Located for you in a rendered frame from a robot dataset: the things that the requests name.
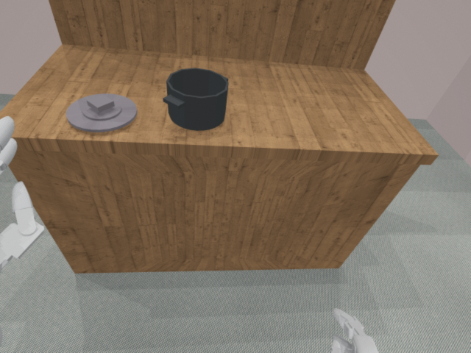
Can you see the robot right hand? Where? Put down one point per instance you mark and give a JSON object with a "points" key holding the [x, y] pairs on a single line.
{"points": [[361, 343]]}

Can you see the table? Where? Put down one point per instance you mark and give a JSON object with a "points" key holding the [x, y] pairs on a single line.
{"points": [[309, 155]]}

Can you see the lid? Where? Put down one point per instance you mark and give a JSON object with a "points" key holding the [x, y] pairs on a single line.
{"points": [[85, 118]]}

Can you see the knob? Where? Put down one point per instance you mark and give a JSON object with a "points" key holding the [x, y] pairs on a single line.
{"points": [[100, 103]]}

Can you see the robot left hand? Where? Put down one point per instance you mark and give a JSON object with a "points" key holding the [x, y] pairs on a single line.
{"points": [[16, 239]]}

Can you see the pot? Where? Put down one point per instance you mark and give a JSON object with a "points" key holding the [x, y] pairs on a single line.
{"points": [[196, 98]]}

